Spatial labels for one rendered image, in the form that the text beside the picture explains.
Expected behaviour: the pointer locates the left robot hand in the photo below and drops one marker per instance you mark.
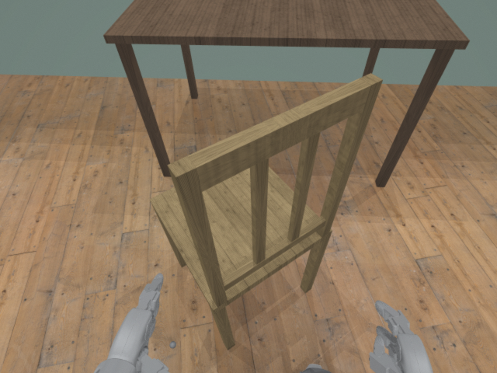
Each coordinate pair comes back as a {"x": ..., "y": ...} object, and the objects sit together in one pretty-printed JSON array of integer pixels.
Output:
[{"x": 136, "y": 329}]

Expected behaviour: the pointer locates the right robot hand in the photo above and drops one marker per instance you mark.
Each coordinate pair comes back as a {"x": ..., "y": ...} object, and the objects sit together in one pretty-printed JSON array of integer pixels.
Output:
[{"x": 407, "y": 353}]

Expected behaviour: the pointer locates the table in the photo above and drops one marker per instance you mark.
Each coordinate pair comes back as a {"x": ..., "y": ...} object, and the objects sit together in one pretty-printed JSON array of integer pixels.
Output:
[{"x": 374, "y": 24}]

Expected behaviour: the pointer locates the chair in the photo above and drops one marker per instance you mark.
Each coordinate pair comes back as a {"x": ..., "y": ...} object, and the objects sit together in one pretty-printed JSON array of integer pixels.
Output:
[{"x": 234, "y": 222}]

